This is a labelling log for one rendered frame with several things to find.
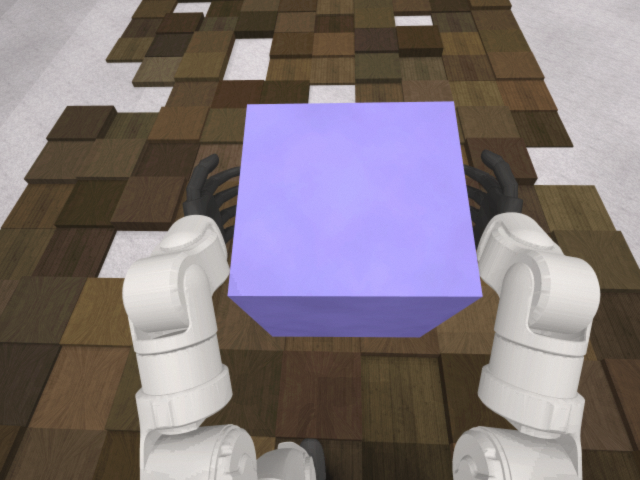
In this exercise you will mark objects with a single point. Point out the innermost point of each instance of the left robot forearm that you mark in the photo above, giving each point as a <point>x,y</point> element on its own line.
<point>168,300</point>

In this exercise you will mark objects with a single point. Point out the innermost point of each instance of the right robot forearm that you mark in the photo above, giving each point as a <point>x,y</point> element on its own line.
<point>547,304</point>

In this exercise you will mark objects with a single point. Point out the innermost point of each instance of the carton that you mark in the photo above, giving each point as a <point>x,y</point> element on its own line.
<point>352,220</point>

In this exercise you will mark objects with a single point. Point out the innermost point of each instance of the left robot foot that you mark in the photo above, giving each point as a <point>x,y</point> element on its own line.
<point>314,449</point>

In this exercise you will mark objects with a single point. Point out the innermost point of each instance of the left robot hand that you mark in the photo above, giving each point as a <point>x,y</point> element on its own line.
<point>200,198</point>

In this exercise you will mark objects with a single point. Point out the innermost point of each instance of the robot left thigh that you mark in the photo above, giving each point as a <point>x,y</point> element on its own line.
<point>285,464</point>

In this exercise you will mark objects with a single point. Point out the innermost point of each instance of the right robot hand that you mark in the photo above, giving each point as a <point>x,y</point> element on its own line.
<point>501,196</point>

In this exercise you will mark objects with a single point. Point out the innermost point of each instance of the robot left upper arm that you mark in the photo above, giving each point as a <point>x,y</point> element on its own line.
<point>220,452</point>

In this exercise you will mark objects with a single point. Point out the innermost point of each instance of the robot right upper arm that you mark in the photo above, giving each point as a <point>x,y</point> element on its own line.
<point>487,453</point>

